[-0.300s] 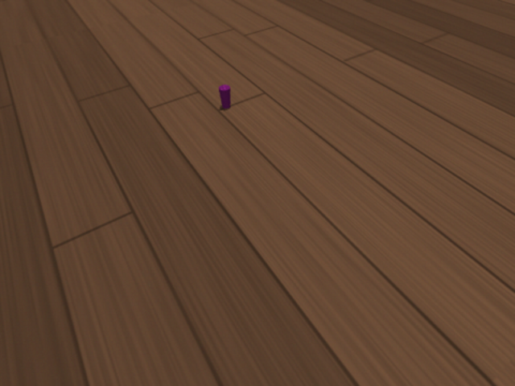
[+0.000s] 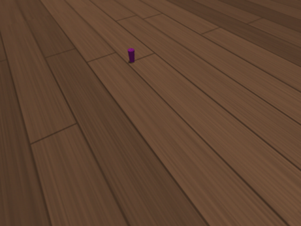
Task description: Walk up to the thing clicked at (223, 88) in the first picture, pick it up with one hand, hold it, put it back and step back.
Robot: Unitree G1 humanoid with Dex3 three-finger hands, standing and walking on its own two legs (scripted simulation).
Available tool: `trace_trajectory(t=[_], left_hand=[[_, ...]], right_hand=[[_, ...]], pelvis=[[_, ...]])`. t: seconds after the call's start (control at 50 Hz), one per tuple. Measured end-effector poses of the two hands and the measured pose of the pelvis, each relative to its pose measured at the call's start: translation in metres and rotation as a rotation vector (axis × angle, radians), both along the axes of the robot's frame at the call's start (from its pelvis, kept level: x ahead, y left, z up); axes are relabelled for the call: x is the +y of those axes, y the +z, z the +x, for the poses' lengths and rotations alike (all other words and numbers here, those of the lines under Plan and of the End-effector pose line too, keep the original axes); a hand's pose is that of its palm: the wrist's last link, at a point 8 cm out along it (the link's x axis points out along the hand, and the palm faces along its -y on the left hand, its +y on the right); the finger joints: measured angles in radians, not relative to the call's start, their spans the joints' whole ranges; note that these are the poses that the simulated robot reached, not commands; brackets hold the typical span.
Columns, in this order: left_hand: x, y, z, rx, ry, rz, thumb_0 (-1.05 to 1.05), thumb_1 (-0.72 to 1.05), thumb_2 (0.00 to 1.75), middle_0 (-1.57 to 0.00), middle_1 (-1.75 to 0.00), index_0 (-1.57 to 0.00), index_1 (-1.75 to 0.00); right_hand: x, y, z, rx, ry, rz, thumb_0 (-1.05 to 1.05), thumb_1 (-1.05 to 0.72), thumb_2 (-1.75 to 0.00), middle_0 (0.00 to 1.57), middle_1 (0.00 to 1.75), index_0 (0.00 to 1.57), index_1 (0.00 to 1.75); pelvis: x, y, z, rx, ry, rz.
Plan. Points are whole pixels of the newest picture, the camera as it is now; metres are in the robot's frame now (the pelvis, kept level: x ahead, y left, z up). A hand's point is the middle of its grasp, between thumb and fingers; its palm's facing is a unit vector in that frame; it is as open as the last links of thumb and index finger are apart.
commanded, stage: stand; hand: left
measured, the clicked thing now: (131, 55) +1.97 +0.21 -0.71
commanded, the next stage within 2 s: walk up in 0.82 s
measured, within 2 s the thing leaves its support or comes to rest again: neither
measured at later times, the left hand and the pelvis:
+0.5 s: hand out of the picture +0.08 +0.25 -0.16, palm faces -0.03 -0.94 -0.34, open 7.4 cm; pelvis +0.00 +0.00 +0.00, yaw +0 degrees
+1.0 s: hand out of the picture +0.10 +0.28 -0.15, palm faces +0.01 -0.93 -0.36, open 7.4 cm; pelvis +0.03 +0.00 -0.01, yaw +1 degrees
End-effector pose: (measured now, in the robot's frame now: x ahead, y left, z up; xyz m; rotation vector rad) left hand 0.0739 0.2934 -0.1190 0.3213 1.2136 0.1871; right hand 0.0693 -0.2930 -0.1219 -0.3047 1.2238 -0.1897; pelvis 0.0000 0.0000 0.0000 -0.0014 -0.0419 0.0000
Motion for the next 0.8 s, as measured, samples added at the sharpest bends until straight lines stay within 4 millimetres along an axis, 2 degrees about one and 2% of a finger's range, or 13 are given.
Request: trace_trajectory(t=[0.52,0.8], left_hand=[[0.0017,0.0009,0.0018,0.011,0.000,0.004,0.00,0.90,0.90,-0.20,-0.30,-0.20,-0.30],[0.0019,0.0012,0.0078,0.005,0.003,0.003,0.00,0.90,0.90,-0.20,-0.30,-0.20,-0.30]], right_hand=[[0.0003,-0.0010,-0.0010,0.024,0.000,0.001,0.00,-0.91,-0.90,0.20,0.30,0.21,0.30],[-0.0002,0.0004,0.0076,0.012,0.002,-0.004,0.00,-0.91,-0.90,0.20,0.30,0.21,0.30]], pelvis=[[0.0005,0.0009,0.0044,0.009,0.002,0.000],[0.0009,0.0010,0.0097,0.008,0.003,0.002]])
